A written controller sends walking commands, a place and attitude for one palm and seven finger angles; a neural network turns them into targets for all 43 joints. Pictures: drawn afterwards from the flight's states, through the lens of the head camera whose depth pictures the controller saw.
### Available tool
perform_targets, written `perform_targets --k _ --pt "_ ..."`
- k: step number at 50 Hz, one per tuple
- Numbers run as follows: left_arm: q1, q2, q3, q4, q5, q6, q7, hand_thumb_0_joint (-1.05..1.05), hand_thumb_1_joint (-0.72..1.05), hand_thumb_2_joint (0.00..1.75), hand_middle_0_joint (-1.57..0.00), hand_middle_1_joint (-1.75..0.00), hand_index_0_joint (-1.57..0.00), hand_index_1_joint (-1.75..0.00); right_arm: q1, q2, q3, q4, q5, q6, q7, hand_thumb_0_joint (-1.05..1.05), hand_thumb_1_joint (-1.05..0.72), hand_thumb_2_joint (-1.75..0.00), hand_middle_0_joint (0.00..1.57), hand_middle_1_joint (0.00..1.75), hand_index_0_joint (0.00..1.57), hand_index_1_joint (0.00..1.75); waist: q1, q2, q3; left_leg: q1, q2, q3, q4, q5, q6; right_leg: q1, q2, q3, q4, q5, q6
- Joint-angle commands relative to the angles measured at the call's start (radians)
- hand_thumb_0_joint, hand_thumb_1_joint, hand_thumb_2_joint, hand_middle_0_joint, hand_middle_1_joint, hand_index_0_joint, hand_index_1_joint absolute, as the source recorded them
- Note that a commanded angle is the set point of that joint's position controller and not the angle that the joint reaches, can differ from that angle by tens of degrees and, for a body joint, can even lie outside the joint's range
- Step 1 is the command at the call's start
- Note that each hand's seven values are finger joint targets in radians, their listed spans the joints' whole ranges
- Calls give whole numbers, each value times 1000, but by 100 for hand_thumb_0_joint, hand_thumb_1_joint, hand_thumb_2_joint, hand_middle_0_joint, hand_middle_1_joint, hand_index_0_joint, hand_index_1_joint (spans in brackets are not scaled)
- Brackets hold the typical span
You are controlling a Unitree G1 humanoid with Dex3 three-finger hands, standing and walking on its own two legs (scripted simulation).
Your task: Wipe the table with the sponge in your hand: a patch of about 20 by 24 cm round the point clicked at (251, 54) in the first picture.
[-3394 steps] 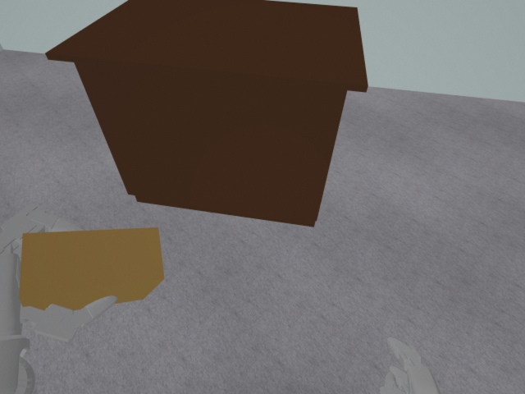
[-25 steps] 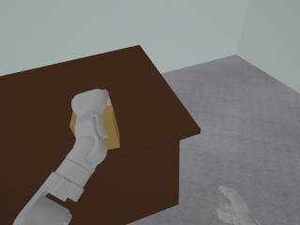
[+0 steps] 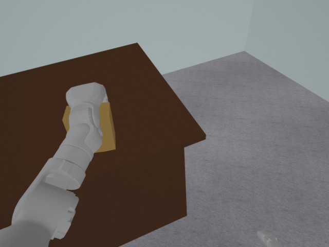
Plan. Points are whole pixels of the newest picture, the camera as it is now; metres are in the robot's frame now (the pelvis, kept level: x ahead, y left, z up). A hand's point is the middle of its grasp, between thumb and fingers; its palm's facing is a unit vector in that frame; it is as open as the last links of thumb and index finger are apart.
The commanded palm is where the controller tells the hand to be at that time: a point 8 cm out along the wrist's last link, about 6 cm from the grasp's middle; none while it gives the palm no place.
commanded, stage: wipe forward along the third lane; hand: left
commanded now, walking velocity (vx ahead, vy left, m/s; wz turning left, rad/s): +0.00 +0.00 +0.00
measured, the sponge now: (93, 134) +0.39 +0.24 +0.08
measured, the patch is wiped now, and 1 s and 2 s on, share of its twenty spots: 1.00 1.00 1.00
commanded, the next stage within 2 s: wipe back along the third lane in 0.78 s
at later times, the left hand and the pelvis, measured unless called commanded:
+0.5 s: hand (89, 101) +0.46 +0.25 +0.14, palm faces -0.07 -0.01 -1.00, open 10.1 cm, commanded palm +0.44 +0.27 +0.17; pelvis +0.01 +0.01 +0.00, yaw -1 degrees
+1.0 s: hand (86, 95) +0.49 +0.27 +0.14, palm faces -0.06 +0.02 -1.00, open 10.1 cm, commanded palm +0.46 +0.28 +0.17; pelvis +0.02 +0.03 +0.00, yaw -1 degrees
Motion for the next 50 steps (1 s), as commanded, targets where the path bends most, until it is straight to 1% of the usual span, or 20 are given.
perform_targets --k 1,5,8,11,13,16,17,21,22,24,25,31,32,36,38,41,43,46,47,50 --pt "-339 282 85 17 66 -28 75 0 10 130 -120 -160 -120 -160 -117 -98 -37 -129 1 -40 -11 0 -90 -90 20 30 20 30 5 -184 -136 -91 -49 62 -58 36 44 149 -37 60 -130 54 38" --pt "-371 257 61 53 69 -60 90 0 10 130 -120 -160 -120 -160 -90 -94 -41 -124 4 -43 -10 0 -90 -90 20 30 20 30 -15 -198 -139 -94 -50 66 -47 40 50 141 -37 60 -133 70 45" --pt "-395 301 91 112 63 -70 102 0 10 130 -120 -160 -120 -160 -73 -101 -44 -108 4 -44 -11 0 -90 -90 20 30 20 30 -25 -206 -119 -111 -45 65 -51 15 49 123 -37 63 -142 36 49" --pt "-448 347 115 133 68 -76 109 0 10 130 -120 -160 -120 -160 -58 -107 -45 -101 3 -43 -12 0 -90 -90 20 30 20 30 -25 -197 -159 -118 -45 60 -53 36 49 147 -39 65 -136 75 48" --pt "-458 333 94 167 70 -79 109 0 10 130 -120 -160 -120 -160 -40 -105 -46 -95 6 -45 -10 0 -90 -90 20 30 20 30 -42 -204 -152 -121 -43 65 -46 41 53 143 -40 64 -133 94 54" --pt "-476 379 124 178 80 -86 102 0 10 130 -120 -160 -120 -160 -29 -113 -50 -92 5 -38 -8 0 -90 -90 20 30 20 30 -35 -166 -197 -120 -43 65 -48 71 51 173 -40 65 -125 144 48" --pt "-479 333 84 181 77 -91 99 0 10 130 -120 -160 -120 -160 -18 -106 -49 -98 6 -41 -7 0 -90 -90 20 30 20 30 -47 -176 -198 -117 -43 68 -42 78 56 173 -41 57 -116 161 52" --pt "-486 399 136 199 72 -107 91 0 10 130 -120 -160 -120 -160 -5 -117 -54 -95 7 -37 -7 0 -90 -90 20 30 20 30 -39 -180 -211 -121 -40 65 -45 97 55 189 -39 61 -119 200 50" --pt "-470 371 114 206 72 -114 90 0 10 130 -120 -160 -120 -160 8 -114 -52 -97 7 -40 -7 0 -90 -90 20 30 20 30 -48 -191 -212 -116 -40 69 -39 112 60 192 -39 53 -107 227 52" --pt "-429 399 138 223 88 -124 90 0 10 130 -120 -160 -120 -160 17 -121 -57 -96 6 -35 -4 0 -90 -90 20 30 20 30 -42 -190 -206 -120 -40 73 -31 129 59 191 -37 56 -105 261 51" --pt "-452 378 117 203 90 -131 90 0 10 130 -120 -160 -120 -160 21 -119 -56 -100 7 -35 -3 0 -90 -90 20 30 20 30 -50 -191 -202 -118 -40 72 -31 131 59 183 -37 52 -106 267 52" --pt "-501 419 143 214 109 -137 99 0 10 130 -120 -160 -120 -160 45 -128 -66 -90 5 -27 1 0 -90 -90 20 30 20 30 -60 -163 -219 -108 -38 69 -30 175 56 167 -30 40 -100 300 40" --pt "-495 394 120 239 109 -132 100 0 10 130 -120 -160 -120 -160 52 -126 -63 -90 5 -27 1 0 -90 -90 20 30 20 30 -67 -158 -196 -112 -39 71 -29 165 57 150 -29 35 -96 286 42" --pt "-508 393 134 218 108 -133 103 0 10 130 -120 -160 -120 -160 58 -126 -70 -92 2 -23 7 0 -90 -90 20 30 20 30 -53 -126 -260 -76 -36 70 -26 235 54 170 -28 26 -87 358 31" --pt "-506 401 132 261 109 -127 107 0 10 130 -120 -160 -120 -160 65 -131 -67 -88 3 -21 5 0 -90 -90 20 30 20 30 -69 -167 -216 -93 -35 67 -25 210 56 146 -25 22 -88 328 36" --pt "-563 424 142 258 116 -130 112 0 10 130 -120 -160 -120 -160 70 -132 -67 -85 2 -19 4 0 -90 -90 20 30 20 30 -69 -138 -231 -92 -34 59 -34 207 51 132 -24 18 -94 300 29" --pt "-598 382 97 303 130 -128 116 0 10 130 -120 -160 -120 -160 90 -133 -65 -73 2 -22 4 0 -90 -90 20 30 20 30 -101 -153 -195 -95 -31 55 -30 191 52 81 -21 8 -90 271 32" --pt "-563 373 119 269 122 -137 120 0 10 130 -120 -160 -120 -160 92 -124 -72 -85 -4 -23 8 0 -90 -90 20 30 20 30 -64 -104 -295 -58 -28 57 -23 258 48 128 -22 7 -77 328 21" --pt "-522 326 98 277 111 -138 122 0 10 130 -120 -160 -120 -160 96 -116 -73 -93 -4 -23 13 0 -90 -90 20 30 20 30 -64 -128 -294 -53 -26 59 -16 267 51 134 -20 2 -66 338 25" --pt "-478 289 96 227 74 -138 129 0 10 130 -120 -160 -120 -160 68 -113 -73 -106 1 -21 18 0 -90 -90 20 30 20 30 -48 -155 -278 -42 -26 61 -23 253 52 140 -19 -2 -76 325 28"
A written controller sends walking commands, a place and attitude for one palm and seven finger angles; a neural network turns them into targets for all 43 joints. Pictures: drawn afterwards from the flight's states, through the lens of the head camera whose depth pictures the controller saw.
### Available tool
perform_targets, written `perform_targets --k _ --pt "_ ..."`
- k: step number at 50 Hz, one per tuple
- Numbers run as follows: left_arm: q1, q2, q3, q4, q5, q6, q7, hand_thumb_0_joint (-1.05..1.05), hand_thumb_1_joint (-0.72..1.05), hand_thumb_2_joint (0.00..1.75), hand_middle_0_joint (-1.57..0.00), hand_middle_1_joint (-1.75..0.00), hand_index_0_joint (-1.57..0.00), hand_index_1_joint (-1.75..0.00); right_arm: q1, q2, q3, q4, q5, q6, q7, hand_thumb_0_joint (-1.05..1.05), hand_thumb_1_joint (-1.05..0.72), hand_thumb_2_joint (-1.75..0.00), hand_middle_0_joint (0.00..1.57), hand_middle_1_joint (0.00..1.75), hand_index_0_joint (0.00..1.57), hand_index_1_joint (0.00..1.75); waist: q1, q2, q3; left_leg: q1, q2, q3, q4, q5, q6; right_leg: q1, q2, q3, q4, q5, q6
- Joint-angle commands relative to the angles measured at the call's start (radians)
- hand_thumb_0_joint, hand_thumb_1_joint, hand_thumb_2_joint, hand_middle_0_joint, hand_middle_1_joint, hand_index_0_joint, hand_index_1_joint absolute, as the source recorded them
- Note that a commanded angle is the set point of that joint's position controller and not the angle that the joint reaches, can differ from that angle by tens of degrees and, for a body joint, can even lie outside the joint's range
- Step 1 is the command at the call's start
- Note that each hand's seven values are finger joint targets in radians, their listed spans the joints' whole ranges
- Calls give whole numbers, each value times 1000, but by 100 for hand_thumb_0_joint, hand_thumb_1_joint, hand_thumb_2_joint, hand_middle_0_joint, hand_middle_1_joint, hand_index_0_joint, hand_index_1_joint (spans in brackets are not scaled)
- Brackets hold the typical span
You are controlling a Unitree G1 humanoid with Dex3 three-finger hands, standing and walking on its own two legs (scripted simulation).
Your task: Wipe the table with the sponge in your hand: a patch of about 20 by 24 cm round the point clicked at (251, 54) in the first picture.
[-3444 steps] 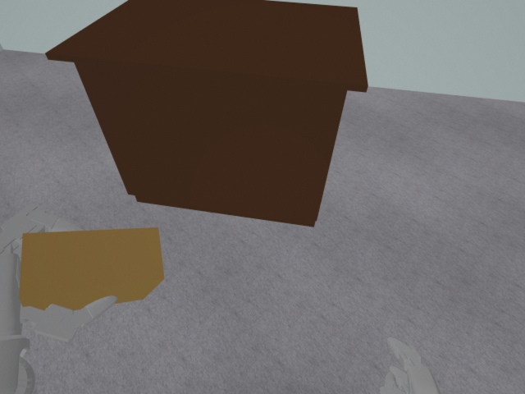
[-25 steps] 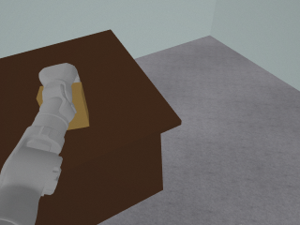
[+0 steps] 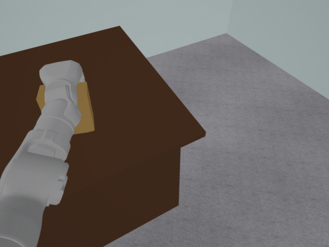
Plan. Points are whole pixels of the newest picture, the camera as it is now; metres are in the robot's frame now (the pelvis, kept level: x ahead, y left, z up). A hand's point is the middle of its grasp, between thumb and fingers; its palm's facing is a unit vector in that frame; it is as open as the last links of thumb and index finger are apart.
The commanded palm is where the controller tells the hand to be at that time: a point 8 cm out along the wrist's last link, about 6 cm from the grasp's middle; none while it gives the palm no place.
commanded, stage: wipe back along the third lane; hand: left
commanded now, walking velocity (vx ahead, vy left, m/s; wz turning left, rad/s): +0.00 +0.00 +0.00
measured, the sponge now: (71, 116) +0.44 +0.26 +0.08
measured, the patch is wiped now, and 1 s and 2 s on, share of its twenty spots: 1.00 1.00 1.00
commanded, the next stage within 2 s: slide back across to the middle lane in 1.50 s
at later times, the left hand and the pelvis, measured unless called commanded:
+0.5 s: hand (66, 101) +0.43 +0.25 +0.14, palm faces +0.04 -0.01 -1.00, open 10.1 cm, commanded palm +0.39 +0.23 +0.17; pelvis +0.02 +0.01 +0.00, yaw +1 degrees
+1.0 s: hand (68, 117) +0.38 +0.22 +0.14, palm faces +0.13 -0.05 -0.99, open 10.1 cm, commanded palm +0.33 +0.21 +0.16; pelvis +0.02 +0.01 +0.00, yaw +1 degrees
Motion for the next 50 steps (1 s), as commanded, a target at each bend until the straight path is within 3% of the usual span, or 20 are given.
perform_targets --k 1,5,6,7,9,13,16,19,21,23,26,30,31,33,36,39,41,43,46,50 --pt "-248 188 6 -135 -1 16 58 0 10 130 -120 -160 -120 -160 -46 -124 -42 -105 6 -25 -5 0 -90 -90 20 30 20 30 33 -126 -250 63 -9 30 -44 274 17 226 -5 -29 -35 302 -16" --pt "-187 163 1 -148 -16 53 68 0 10 130 -120 -160 -120 -160 -72 -121 -41 -96 8 -26 1 0 -90 -90 20 30 20 30 45 -140 -218 75 -11 37 -54 256 19 225 -2 -34 -41 270 -14" --pt "-181 167 7 -179 -18 61 65 0 10 130 -120 -160 -120 -160 -90 -122 -38 -101 8 -23 2 0 -90 -90 20 30 20 30 61 -99 -227 80 -13 35 -63 282 14 241 -3 -32 -43 288 -24" --pt "-165 124 -31 -187 -18 74 61 0 10 130 -120 -160 -120 -160 -94 -118 -37 -102 9 -23 4 0 -90 -90 20 30 20 30 49 -115 -211 91 -11 36 -62 284 16 232 -2 -40 -37 286 -21" --pt "-164 138 -27 -209 -13 103 55 0 10 130 -120 -160 -120 -160 -118 -122 -34 -102 12 -17 5 0 -90 -90 20 30 20 30 52 -105 -195 94 -14 35 -67 268 15 224 0 -38 -46 265 -23" --pt "-112 56 -80 -276 -23 157 32 0 10 130 -120 -160 -120 -160 -156 -117 -30 -120 14 -11 10 0 -90 -90 20 30 20 30 63 -109 -202 128 -11 28 -69 315 11 226 3 -50 -39 285 -30" --pt "-77 83 -42 -361 -49 192 19 0 10 130 -120 -160 -120 -160 -204 -115 -27 -146 12 -5 11 0 -90 -90 20 30 20 30 91 -92 -237 143 -12 27 -69 345 11 265 -1 -45 -39 317 -35" --pt "-42 46 -78 -400 -60 234 -3 0 10 130 -120 -160 -120 -160 -223 -117 -22 -153 15 0 12 0 -90 -90 20 30 20 30 81 -142 -221 156 -14 30 -60 353 15 266 -2 -52 -30 343 -27" --pt "-42 64 -69 -451 -54 252 -21 0 10 130 -120 -160 -120 -160 -248 -117 -17 -167 15 6 10 0 -90 -90 20 30 20 30 90 -115 -230 163 -13 29 -60 394 12 279 -6 -47 -28 373 -34" --pt "-13 -19 -140 -483 -48 268 -38 0 10 130 -120 -160 -120 -160 -249 -111 -15 -174 18 5 17 0 -90 -90 20 30 20 30 75 -108 -213 187 -13 26 -47 421 12 255 -2 -58 -15 380 -33" --pt "57 -36 -139 -585 -45 274 -50 0 10 130 -120 -160 -120 -160 -276 -103 -12 -205 18 3 26 0 -90 -90 20 30 20 30 97 -89 -254 208 -13 21 -23 517 11 280 -1 -52 3 441 -38" --pt "89 -87 -185 -668 -56 314 -61 0 10 130 -120 -160 -120 -160 -302 -97 -8 -209 21 5 38 0 -90 -90 20 30 20 30 88 -101 -231 225 -14 17 -6 533 9 264 1 -59 16 451 -33" --pt "112 -60 -151 -702 -59 322 -63 0 10 130 -120 -160 -120 -160 -317 -99 -6 -219 18 5 41 0 -90 -90 20 30 20 30 107 -100 -251 224 -14 13 1 560 12 281 2 -50 18 476 -36" --pt "154 -104 -192 -733 -64 338 -68 0 10 130 -120 -160 -120 -160 -320 -94 -2 -221 22 2 47 0 -90 -90 20 30 20 30 97 -122 -238 224 -16 17 12 576 9 286 0 -58 33 506 -30" --pt "203 -54 -150 -789 -56 355 -81 0 10 130 -120 -160 -120 -160 -345 -92 5 -230 19 0 50 0 -90 -90 20 30 20 30 112 -136 -240 212 -17 17 20 579 12 307 0 -42 40 540 -31" --pt "242 -108 -206 -849 -58 368 -91 0 10 130 -120 -160 -120 -160 -357 -82 11 -240 25 -4 60 0 -90 -90 20 30 20 30 106 -117 -231 217 -17 17 29 593 9 301 -1 -51 55 536 -28" --pt "248 -50 -157 -888 -52 379 -95 0 10 130 -120 -160 -120 -160 -375 -85 15 -244 19 1 62 0 -90 -90 20 30 20 30 120 -106 -238 209 -17 14 28 571 10 309 2 -34 53 530 -34" --pt "273 -118 -218 -893 -55 387 -97 0 10 130 -120 -160 -120 -160 -374 -74 19 -244 25 -3 67 0 -90 -90 20 30 20 30 106 -122 -198 204 -15 13 28 558 9 289 2 -53 60 504 -30" --pt "310 -66 -168 -948 -51 395 -98 0 10 130 -120 -160 -120 -160 -392 -75 20 -253 21 -1 74 0 -90 -90 20 30 20 30 128 -129 -226 199 -17 9 29 542 12 313 5 -39 60 502 -34" --pt "372 -110 -211 -974 -55 401 -94 0 10 130 -120 -160 -120 -160 -406 -63 26 -257 27 -3 77 0 -90 -90 20 30 20 30 123 -121 -182 185 -20 17 14 486 7 308 4 -44 60 463 -32"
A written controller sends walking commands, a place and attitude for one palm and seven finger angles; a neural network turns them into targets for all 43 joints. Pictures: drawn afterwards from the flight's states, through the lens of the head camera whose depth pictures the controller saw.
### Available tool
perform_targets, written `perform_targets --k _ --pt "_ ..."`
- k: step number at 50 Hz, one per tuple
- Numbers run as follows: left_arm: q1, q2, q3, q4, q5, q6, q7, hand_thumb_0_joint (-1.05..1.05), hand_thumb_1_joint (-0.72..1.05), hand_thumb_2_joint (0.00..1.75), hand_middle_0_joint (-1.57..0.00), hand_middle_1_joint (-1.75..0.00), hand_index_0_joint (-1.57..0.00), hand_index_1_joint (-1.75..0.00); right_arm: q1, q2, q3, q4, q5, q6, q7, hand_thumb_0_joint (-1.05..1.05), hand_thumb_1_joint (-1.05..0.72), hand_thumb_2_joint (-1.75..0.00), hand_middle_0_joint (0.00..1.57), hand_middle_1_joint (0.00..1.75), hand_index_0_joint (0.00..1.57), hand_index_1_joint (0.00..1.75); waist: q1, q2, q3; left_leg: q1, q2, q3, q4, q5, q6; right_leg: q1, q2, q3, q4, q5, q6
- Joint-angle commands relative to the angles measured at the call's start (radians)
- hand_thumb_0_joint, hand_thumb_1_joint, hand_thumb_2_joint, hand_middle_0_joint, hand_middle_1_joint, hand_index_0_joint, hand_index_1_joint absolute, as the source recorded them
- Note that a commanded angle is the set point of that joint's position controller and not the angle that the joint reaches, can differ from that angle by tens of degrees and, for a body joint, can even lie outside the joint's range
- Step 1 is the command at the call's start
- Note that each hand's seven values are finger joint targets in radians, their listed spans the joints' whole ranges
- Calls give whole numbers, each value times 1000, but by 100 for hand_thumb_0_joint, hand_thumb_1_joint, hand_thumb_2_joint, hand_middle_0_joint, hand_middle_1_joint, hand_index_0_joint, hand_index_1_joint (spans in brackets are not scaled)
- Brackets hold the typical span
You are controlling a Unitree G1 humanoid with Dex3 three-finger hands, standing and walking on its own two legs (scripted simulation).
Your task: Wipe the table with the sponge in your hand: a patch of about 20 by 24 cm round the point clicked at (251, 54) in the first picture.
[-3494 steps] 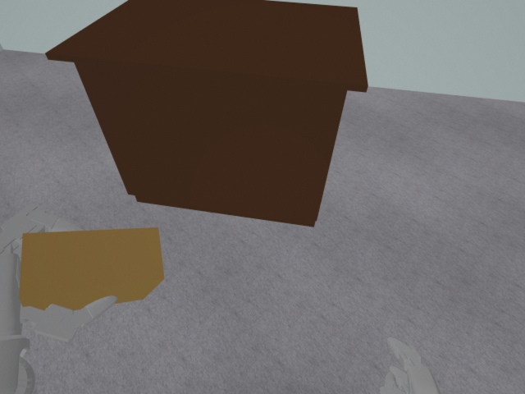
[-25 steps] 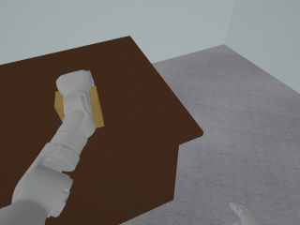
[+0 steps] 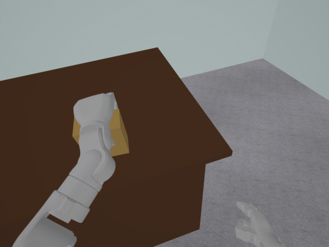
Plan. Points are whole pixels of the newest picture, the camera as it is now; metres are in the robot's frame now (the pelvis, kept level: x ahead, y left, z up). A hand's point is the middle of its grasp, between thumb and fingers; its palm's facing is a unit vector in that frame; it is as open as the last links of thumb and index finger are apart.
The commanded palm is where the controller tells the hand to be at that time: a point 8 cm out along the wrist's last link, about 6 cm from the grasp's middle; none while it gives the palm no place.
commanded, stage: wipe back along the third lane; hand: left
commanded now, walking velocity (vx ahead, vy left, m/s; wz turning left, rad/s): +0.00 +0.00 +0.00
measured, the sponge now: (106, 140) +0.36 +0.22 +0.08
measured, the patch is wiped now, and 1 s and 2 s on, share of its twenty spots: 1.00 1.00 1.00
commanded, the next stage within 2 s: slide back across to the middle lane in 0.50 s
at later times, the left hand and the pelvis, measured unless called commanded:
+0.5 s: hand (107, 138) +0.31 +0.18 +0.15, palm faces +0.18 -0.08 -0.98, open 10.1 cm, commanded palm +0.26 +0.16 +0.17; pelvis -0.02 -0.01 +0.00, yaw -1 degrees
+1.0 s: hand (100, 143) +0.29 +0.18 +0.15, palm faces +0.19 -0.16 -0.97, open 10.1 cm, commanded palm +0.24 +0.20 +0.20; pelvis -0.02 -0.02 +0.00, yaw -3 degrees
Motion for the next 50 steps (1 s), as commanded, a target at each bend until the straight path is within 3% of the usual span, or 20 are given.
perform_targets --k 1,6,8,13,16,18,21,22,26,28,30,31,35,36,38,41,43,46,48,50 --pt "-132 57 16 -150 -20 4 -38 0 10 130 -120 -160 -120 -160 -203 -89 -36 -165 4 -38 2 0 -90 -90 20 30 20 30 -4 -153 -191 38 9 26 -21 543 -6 162 36 -18 -2 536 -48" --pt "-121 110 60 -175 -26 20 -29 0 10 130 -120 -160 -120 -160 -224 -90 -33 -163 1 -36 -5 0 -90 -90 20 30 20 30 7 -162 -159 16 4 32 -46 428 -2 166 35 -6 -24 455 -47" --pt "-146 47 -2 -161 -31 21 -27 0 10 130 -120 -160 -120 -160 -220 -85 -29 -158 4 -37 -9 0 -90 -90 20 30 20 30 -13 -165 -123 9 4 35 -54 396 -1 148 31 -19 -27 416 -45" --pt "-103 26 -17 -193 -32 18 -22 0 10 130 -120 -160 -120 -160 -227 -83 -31 -165 5 -41 -6 0 -90 -90 20 30 20 30 -7 -147 -135 18 2 36 -59 381 -1 154 33 -16 -31 392 -47" --pt "-40 82 47 -226 -33 16 -15 0 10 130 -120 -160 -120 -160 -239 -88 -37 -172 3 -41 1 0 -90 -90 20 30 20 30 14 -164 -143 13 4 31 -64 373 0 167 41 -1 -39 384 -48" --pt "-42 -5 -37 -226 -42 17 -13 0 10 130 -120 -160 -120 -160 -235 -80 -36 -168 8 -40 3 0 -90 -90 20 30 20 30 -8 -164 -105 13 4 36 -66 357 0 146 38 -13 -41 369 -45" --pt "-25 61 27 -270 -43 19 -7 0 10 130 -120 -160 -120 -160 -251 -87 -39 -174 5 -35 6 0 -90 -90 20 30 20 30 12 -160 -115 13 5 32 -74 337 1 153 42 0 -50 342 -47" --pt "-38 -9 -44 -259 -41 20 -6 0 10 130 -120 -160 -120 -160 -249 -81 -36 -175 6 -36 6 0 -90 -90 20 30 20 30 -4 -155 -97 14 1 40 -71 335 3 145 37 -10 -46 344 -45" --pt "-14 42 11 -283 -42 18 4 0 10 130 -120 -160 -120 -160 -256 -85 -39 -174 6 -31 4 0 -90 -90 20 30 20 30 9 -163 -87 11 3 37 -82 298 3 138 43 7 -64 295 -45" --pt "-30 -26 -59 -286 -50 19 6 0 10 130 -120 -160 -120 -160 -254 -77 -37 -172 8 -30 6 0 -90 -90 20 30 20 30 -6 -167 -79 15 1 38 -77 305 6 138 38 -7 -59 307 -43" --pt "-13 3 -33 -281 -50 20 11 0 10 130 -120 -160 -120 -160 -257 -78 -38 -170 7 -29 4 0 -90 -90 20 30 20 30 3 -164 -83 15 -2 43 -79 303 5 148 37 0 -64 312 -41" --pt "-20 79 42 -289 -40 18 16 0 10 130 -120 -160 -120 -160 -257 -85 -37 -166 4 -27 2 0 -90 -90 20 30 20 30 12 -171 -94 14 2 37 -83 290 5 149 44 17 -68 293 -44" --pt "-10 100 63 -312 -50 12 21 0 10 130 -120 -160 -120 -160 -266 -75 -32 -169 1 -29 -11 0 -90 -90 20 30 20 30 18 -157 -111 16 -5 48 -82 322 4 192 37 27 -66 346 -39" --pt "-10 163 121 -324 -39 10 21 0 10 130 -120 -160 -120 -160 -272 -82 -30 -169 -3 -26 -13 0 -90 -90 20 30 20 30 26 -149 -115 19 -2 41 -86 319 3 187 44 44 -70 331 -44" --pt "-19 119 80 -316 -45 7 17 0 10 130 -120 -160 -120 -160 -263 -74 -27 -168 -1 -29 -18 0 -90 -90 20 30 20 30 10 -168 -97 17 0 44 -86 332 5 186 40 29 -68 345 -42" --pt "27 245 201 -381 -37 -8 20 0 10 130 -120 -160 -120 -160 -273 -82 -27 -177 -12 -29 -20 0 -90 -90 20 30 20 30 46 -135 -157 30 -5 39 -85 373 4 239 44 64 -63 401 -47" --pt "55 180 150 -401 -53 -15 16 0 10 130 -120 -160 -120 -160 -268 -72 -26 -182 -8 -33 -21 0 -90 -90 20 30 20 30 29 -138 -135 30 -6 49 -79 402 4 243 40 53 -57 447 -43" --pt "85 274 245 -479 -50 -24 17 0 10 130 -120 -160 -120 -160 -279 -81 -31 -189 -15 -27 -23 0 -90 -90 20 30 20 30 49 -115 -150 48 -6 39 -83 419 4 251 47 78 -63 458 -49" --pt "97 232 211 -464 -63 -23 18 0 10 130 -120 -160 -120 -160 -267 -76 -29 -185 -12 -28 -24 0 -90 -90 20 30 20 30 31 -139 -115 40 -2 43 -82 424 4 238 43 62 -63 466 -46" --pt "97 277 248 -476 -67 -24 17 0 10 130 -120 -160 -120 -160 -270 -84 -34 -183 -14 -26 -32 0 -90 -90 20 30 20 30 37 -130 -116 46 -5 45 -84 406 6 235 41 69 -70 443 -44"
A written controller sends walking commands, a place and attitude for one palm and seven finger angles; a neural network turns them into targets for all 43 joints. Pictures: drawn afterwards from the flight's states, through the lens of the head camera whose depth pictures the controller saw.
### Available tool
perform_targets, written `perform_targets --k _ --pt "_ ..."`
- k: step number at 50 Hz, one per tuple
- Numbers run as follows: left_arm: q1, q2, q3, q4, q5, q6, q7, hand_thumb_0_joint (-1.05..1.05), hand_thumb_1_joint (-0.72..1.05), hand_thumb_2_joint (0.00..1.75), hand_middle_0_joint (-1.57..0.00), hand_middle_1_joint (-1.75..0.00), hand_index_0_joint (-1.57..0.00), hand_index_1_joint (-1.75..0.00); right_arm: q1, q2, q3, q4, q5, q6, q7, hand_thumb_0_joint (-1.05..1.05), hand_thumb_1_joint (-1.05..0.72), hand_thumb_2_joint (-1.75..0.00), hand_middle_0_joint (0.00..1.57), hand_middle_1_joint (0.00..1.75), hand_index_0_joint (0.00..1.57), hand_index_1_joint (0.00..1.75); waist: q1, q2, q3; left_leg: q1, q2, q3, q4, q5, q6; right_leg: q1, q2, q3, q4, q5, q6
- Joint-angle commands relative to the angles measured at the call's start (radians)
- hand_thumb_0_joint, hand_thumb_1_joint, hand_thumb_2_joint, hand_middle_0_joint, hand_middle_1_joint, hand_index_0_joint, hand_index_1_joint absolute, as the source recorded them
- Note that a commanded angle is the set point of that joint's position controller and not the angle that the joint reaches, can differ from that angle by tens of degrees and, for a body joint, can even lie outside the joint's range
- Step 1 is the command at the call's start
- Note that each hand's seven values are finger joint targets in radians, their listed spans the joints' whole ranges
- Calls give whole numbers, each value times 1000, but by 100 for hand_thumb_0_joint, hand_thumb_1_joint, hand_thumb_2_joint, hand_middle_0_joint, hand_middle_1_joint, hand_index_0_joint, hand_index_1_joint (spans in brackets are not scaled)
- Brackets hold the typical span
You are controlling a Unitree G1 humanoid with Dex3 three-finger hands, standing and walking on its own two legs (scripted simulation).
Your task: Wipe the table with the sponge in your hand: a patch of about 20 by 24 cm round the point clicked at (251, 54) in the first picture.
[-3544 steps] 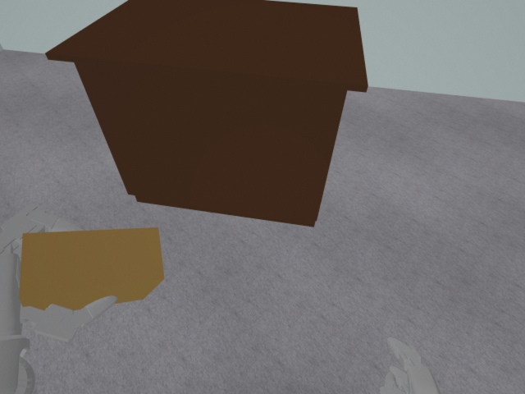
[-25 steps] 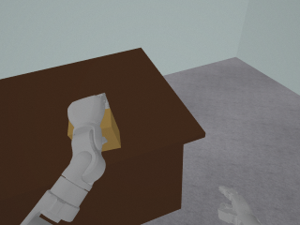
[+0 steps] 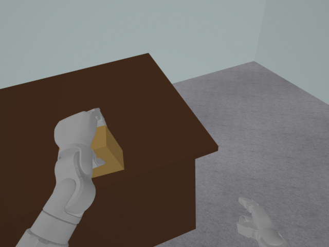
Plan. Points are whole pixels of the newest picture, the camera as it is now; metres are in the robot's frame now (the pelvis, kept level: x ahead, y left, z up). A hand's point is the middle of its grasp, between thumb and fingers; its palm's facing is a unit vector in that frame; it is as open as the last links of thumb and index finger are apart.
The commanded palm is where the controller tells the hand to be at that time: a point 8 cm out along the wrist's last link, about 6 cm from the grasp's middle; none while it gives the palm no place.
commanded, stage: slide back across to the middle lane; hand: left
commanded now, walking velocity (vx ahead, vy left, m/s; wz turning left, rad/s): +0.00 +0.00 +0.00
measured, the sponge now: (98, 158) +0.30 +0.23 +0.08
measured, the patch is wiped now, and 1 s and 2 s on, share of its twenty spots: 1.00 1.00 1.00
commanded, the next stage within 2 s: wipe forward along the middle lane in 0.24 s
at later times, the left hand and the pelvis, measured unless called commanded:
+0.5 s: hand (76, 145) +0.29 +0.25 +0.14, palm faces +0.10 -0.09 -0.99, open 10.0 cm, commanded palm +0.26 +0.27 +0.19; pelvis -0.01 -0.01 +0.00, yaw +1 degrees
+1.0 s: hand (76, 134) +0.33 +0.28 +0.14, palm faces +0.00 -0.04 -1.00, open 10.1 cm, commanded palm +0.30 +0.30 +0.17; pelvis -0.02 -0.01 +0.00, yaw +2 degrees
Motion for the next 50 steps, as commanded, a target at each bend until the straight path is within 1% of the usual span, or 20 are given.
perform_targets --k 1,3,6,8,11,13,16,17,21,23,26,28,31,33,36,38,45,46,47,50 --pt "-224 254 180 -171 31 9 13 0 10 130 -120 -160 -120 -160 -250 -81 -34 -174 0 -43 -16 0 -90 -90 20 30 20 30 34 -111 -166 -32 -41 7 -28 363 36 162 8 57 -57 389 -19" --pt "-232 206 137 -139 25 12 10 0 10 130 -120 -160 -120 -160 -241 -73 -34 -168 3 -47 -21 0 -90 -90 20 30 20 30 20 -130 -146 -38 -40 9 -25 375 39 158 2 37 -55 402 -16" --pt "-194 268 194 -170 28 10 1 0 10 130 -120 -160 -120 -160 -250 -82 -36 -177 0 -50 -23 0 -90 -90 20 30 20 30 40 -114 -189 -24 -44 3 -25 376 39 179 5 54 -54 406 -18" --pt "-202 243 167 -111 25 6 -5 0 10 130 -120 -160 -120 -160 -237 -78 -34 -164 2 -55 -30 0 -90 -90 20 30 20 30 19 -155 -147 -45 -42 6 -22 365 39 163 1 39 -55 398 -12" --pt "-221 281 189 -143 39 -3 -17 0 10 130 -120 -160 -120 -160 -246 -89 -36 -172 0 -58 -38 0 -90 -90 20 30 20 30 27 -107 -174 -23 -44 2 -27 352 40 155 3 48 -65 367 -15" --pt "-206 251 166 -92 35 -9 -21 0 10 130 -120 -160 -120 -160 -234 -81 -35 -164 2 -66 -40 0 -90 -90 20 30 20 30 21 -133 -143 -40 -44 6 -25 355 42 150 -2 26 -62 370 -10" --pt "-203 343 239 -92 48 -26 -26 0 10 130 -120 -160 -120 -160 -238 -92 -36 -163 -4 -68 -46 0 -90 -90 20 30 20 30 37 -121 -175 -34 -48 2 -24 336 40 162 0 52 -67 349 -10" --pt "-239 298 192 -86 52 -30 -28 0 10 130 -120 -160 -120 -160 -231 -86 -33 -164 -5 -73 -46 0 -90 -90 20 30 20 30 26 -129 -177 -47 -47 7 -23 346 41 168 -7 32 -57 362 -8" --pt "-265 349 225 -14 66 -44 -36 0 10 130 -120 -160 -120 -160 -223 -97 -36 -149 -5 -81 -52 0 -90 -90 20 30 20 30 24 -134 -160 -44 -49 3 -23 317 39 140 -2 48 -76 327 -8" --pt "-298 306 177 71 74 -54 -41 0 10 130 -120 -160 -120 -160 -204 -92 -33 -135 -4 -87 -58 0 -90 -90 20 30 20 30 7 -161 -120 -69 -46 7 -27 309 38 125 -6 23 -76 315 -4" --pt "-352 373 213 112 103 -75 -49 0 10 130 -120 -160 -120 -160 -198 -104 -35 -128 -8 -91 -64 0 -90 -90 20 30 20 30 13 -131 -144 -69 -50 5 -30 273 34 118 -7 43 -86 261 -7" --pt "-374 321 168 188 102 -96 -52 0 10 130 -120 -160 -120 -160 -177 -99 -34 -119 -5 -98 -69 0 -90 -90 20 30 20 30 -1 -157 -112 -87 -46 7 -34 259 33 101 -9 12 -88 242 -2" --pt "-380 382 229 191 108 -140 -49 0 10 130 -120 -160 -120 -160 -163 -107 -43 -121 -12 -104 -71 0 -90 -90 20 30 20 30 17 -137 -164 -73 -51 5 -26 270 34 121 -10 35 -86 266 -7" --pt "-367 303 171 245 86 -161 -48 0 10 130 -120 -160 -120 -160 -145 -101 -43 -118 -7 -108 -71 0 -90 -90 20 30 20 30 0 -178 -120 -93 -49 13 -26 265 34 110 -14 10 -86 274 3" --pt "-413 399 244 283 99 -184 -35 0 10 130 -120 -160 -120 -160 -134 -118 -51 -110 -15 -107 -78 0 -90 -90 20 30 20 30 11 -158 -132 -97 -50 11 -34 228 31 106 -15 31 -98 223 -1" --pt "-458 341 185 338 100 -199 -30 0 10 130 -120 -160 -120 -160 -118 -114 -51 -100 -9 -110 -82 0 -90 -90 20 30 20 30 -12 -175 -97 -114 -47 17 -35 208 31 78 -17 8 -104 196 5" --pt "-540 382 198 523 105 -258 -25 0 10 130 -120 -160 -120 -160 -65 -128 -64 -68 -9 -119 -99 0 -90 -90 20 30 20 30 -20 -202 -102 -149 -51 20 -31 151 32 68 -24 16 -118 141 13" --pt "-546 431 239 544 110 -270 -23 0 10 130 -120 -160 -120 -160 -55 -134 -65 -65 -11 -115 -100 0 -90 -90 20 30 20 30 -14 -186 -109 -156 -48 14 -37 139 28 72 -25 30 -121 123 7" --pt "-550 385 198 575 106 -283 -24 0 10 130 -120 -160 -120 -160 -44 -129 -63 -66 -9 -118 -101 0 -90 -90 20 30 20 30 -23 -203 -99 -170 -49 19 -33 141 31 72 -28 13 -113 133 13" --pt "-546 388 207 595 109 -320 -19 0 10 130 -120 -160 -120 -160 -27 -132 -73 -66 -7 -117 -99 0 -90 -90 20 30 20 30 -21 -176 -116 -173 -50 19 -29 147 28 74 -25 15 -110 155 11"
